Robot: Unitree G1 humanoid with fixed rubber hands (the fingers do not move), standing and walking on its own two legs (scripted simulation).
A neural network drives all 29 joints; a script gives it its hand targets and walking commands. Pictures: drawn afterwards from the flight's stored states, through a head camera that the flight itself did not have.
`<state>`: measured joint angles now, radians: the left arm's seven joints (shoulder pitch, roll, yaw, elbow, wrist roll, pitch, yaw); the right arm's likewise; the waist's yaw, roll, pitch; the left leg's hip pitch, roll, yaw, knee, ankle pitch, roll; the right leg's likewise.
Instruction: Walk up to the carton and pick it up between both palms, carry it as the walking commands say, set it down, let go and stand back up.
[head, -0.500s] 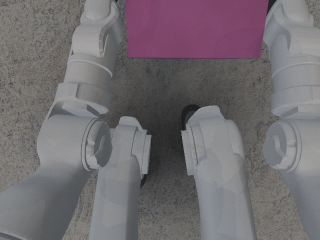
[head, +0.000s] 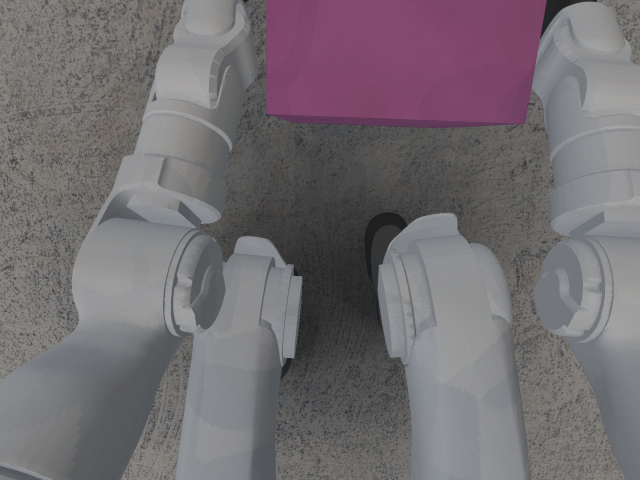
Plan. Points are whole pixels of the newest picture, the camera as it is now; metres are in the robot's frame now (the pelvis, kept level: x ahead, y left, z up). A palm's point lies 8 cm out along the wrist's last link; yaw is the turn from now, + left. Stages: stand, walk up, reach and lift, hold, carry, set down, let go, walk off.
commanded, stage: set down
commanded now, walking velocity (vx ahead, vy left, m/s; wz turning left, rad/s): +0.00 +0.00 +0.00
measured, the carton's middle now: (384, 23) +0.53 -0.11 -0.23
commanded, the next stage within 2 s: none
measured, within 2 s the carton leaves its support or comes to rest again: rests again in 0.18 s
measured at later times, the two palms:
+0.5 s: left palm (221, 3) +0.55 +0.04 -0.18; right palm (548, 15) +0.50 -0.26 -0.19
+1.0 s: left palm (219, 1) +0.55 +0.05 -0.18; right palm (549, 15) +0.50 -0.26 -0.19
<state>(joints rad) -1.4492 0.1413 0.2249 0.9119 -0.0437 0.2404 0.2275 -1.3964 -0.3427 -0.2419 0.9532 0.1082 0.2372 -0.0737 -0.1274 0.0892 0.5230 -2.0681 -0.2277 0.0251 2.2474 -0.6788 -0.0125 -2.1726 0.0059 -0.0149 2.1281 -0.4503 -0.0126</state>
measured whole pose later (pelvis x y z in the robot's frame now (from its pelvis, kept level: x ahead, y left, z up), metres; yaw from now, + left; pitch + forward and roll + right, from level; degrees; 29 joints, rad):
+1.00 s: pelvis +0.00 +0.00 -0.02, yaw +1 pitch +30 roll -1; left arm -1.46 0.19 0.13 1.00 -0.07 0.18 0.16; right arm -1.41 -0.37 -0.27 1.09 0.11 0.14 0.01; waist -0.13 0.09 0.50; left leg -2.15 -0.19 0.04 2.30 -0.67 0.02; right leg -2.23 -0.04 -0.04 2.18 -0.47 -0.03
